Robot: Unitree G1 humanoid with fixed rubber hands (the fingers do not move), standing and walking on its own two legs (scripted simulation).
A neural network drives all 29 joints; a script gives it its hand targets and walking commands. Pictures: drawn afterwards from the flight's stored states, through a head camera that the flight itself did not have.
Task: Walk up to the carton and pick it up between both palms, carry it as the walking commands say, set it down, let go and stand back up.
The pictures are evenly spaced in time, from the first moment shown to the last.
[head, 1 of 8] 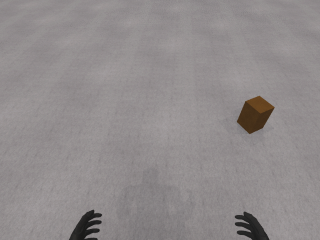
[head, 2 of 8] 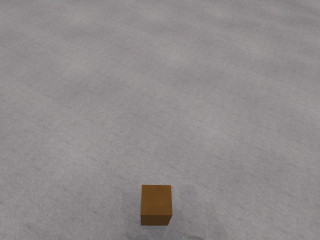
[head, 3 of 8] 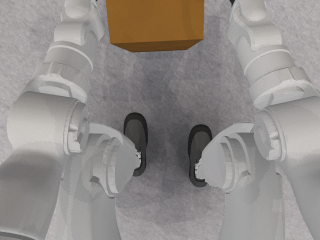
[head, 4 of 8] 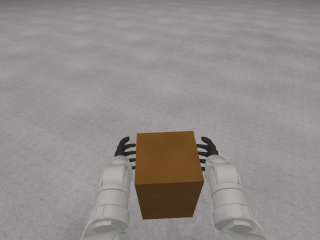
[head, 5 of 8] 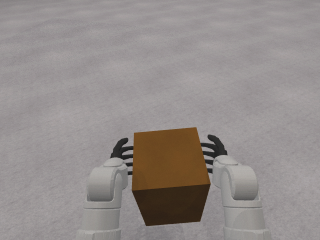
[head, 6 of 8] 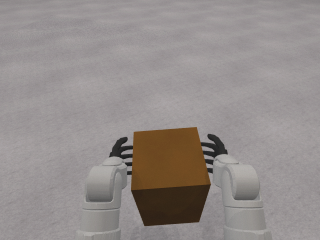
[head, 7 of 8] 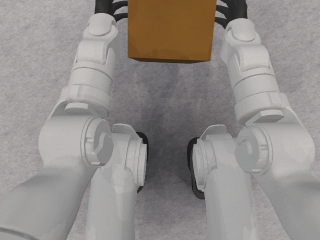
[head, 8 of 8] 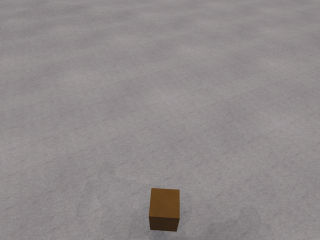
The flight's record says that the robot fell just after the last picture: no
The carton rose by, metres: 0.68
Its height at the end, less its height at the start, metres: +0.00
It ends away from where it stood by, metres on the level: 1.34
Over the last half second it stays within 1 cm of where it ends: yes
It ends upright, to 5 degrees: yes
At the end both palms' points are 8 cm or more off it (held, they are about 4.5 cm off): yes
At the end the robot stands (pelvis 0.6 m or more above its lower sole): yes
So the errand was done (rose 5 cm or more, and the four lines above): yes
